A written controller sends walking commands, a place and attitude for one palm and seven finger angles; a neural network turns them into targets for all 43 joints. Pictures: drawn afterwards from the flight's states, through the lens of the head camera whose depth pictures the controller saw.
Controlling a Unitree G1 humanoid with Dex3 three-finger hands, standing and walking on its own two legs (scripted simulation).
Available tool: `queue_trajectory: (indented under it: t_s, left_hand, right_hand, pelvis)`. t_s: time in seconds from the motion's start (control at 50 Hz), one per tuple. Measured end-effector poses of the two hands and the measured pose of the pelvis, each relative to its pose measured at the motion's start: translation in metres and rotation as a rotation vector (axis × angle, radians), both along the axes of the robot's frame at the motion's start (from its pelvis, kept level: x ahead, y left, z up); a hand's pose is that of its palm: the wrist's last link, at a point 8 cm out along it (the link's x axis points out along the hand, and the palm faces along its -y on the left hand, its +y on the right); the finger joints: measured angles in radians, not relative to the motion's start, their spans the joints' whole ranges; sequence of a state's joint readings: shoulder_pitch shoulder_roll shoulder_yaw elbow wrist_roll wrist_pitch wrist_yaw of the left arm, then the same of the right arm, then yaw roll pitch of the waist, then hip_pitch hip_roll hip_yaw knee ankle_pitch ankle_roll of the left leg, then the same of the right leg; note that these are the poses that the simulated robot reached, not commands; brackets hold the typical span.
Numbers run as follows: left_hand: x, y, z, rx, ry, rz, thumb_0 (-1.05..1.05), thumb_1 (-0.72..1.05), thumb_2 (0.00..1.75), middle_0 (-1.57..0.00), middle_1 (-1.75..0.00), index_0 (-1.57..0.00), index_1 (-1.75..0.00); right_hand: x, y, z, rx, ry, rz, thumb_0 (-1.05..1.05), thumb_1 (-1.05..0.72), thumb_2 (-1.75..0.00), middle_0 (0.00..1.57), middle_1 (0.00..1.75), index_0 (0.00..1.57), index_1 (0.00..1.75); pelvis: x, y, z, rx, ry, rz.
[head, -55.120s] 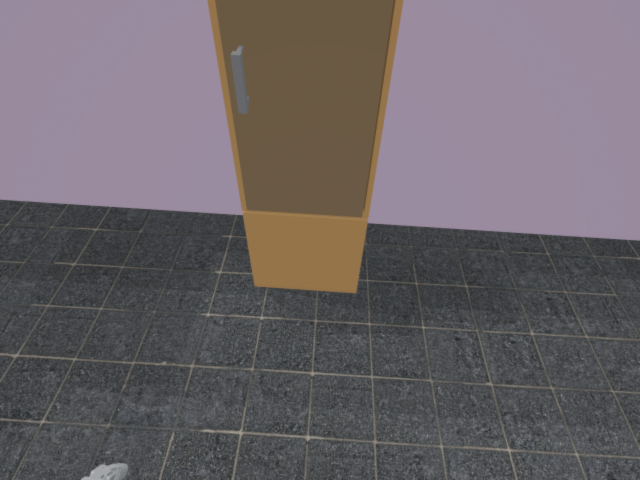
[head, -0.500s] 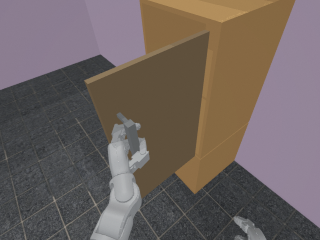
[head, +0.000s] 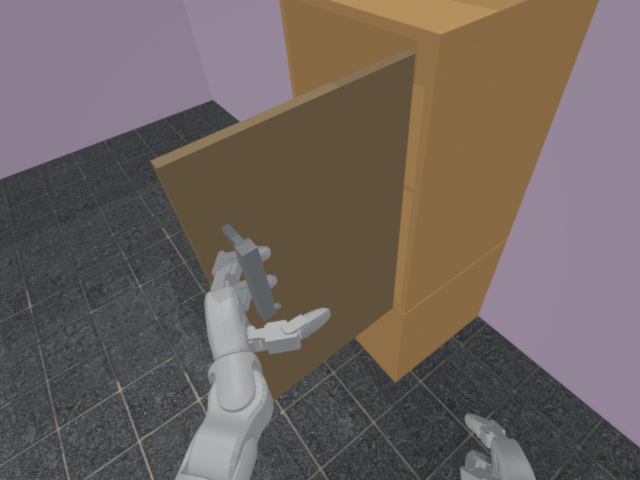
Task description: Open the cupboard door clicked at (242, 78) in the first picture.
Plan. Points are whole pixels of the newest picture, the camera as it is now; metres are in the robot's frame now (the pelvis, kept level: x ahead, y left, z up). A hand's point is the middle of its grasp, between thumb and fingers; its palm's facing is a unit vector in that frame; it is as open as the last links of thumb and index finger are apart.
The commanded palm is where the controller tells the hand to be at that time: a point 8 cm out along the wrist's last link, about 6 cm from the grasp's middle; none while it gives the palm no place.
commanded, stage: open thumb and fingers to let go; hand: left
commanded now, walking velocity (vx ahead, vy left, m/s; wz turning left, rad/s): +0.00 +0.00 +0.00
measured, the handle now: (249, 273) +0.35 +0.11 +0.10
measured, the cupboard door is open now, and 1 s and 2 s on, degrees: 92 95 95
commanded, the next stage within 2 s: slide the hand sideways off the handle in 0.36 s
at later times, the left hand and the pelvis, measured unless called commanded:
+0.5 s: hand (280, 310) +0.30 +0.06 +0.09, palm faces +0.24 -0.97 -0.02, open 15.1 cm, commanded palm +0.26 +0.12 +0.10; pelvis +0.00 +0.00 +0.00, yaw -1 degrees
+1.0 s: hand (246, 360) +0.24 +0.09 +0.09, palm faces -0.15 -0.99 -0.02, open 16.4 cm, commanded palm +0.22 +0.15 +0.10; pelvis -0.02 +0.03 +0.00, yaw -1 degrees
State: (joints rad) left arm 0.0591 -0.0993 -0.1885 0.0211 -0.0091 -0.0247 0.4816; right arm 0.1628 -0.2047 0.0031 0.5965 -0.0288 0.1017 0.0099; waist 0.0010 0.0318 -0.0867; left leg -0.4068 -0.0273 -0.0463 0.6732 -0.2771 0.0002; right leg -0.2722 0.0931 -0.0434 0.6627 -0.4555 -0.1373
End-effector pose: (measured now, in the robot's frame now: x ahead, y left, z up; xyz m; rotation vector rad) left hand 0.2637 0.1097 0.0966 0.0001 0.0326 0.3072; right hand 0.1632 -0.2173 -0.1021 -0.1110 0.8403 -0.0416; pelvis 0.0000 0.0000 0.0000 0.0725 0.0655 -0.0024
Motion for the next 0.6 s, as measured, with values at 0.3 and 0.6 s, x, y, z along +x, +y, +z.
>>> queue_trajectory:
  t_s: [0.3,0.6]
  left_hand:
    - [0.002,-0.005,-0.001,0.01,0.007,-0.017,0.0,-0.48,0.31,-0.23,-0.8,-0.24,-0.81]
    - [-0.006,0.012,-0.002,0.103,-0.029,-0.341,-0.01,-0.5,0.3,-0.26,-0.45,-0.21,-0.47]
  right_hand:
    - [-0.002,-0.004,-0.005,-0.007,0.023,-0.016,0.01,-0.91,-0.9,0.2,0.3,0.2,0.3]
    - [-0.005,-0.001,0.002,-0.008,-0.013,-0.012,0.01,-0.9,-0.9,0.2,0.3,0.2,0.3]
  pelvis:
    - [0.003,0.0,0.0,0.002,0.011,-0.001]
    - [0.0,0.004,-0.001,0.0,-0.002,-0.011]
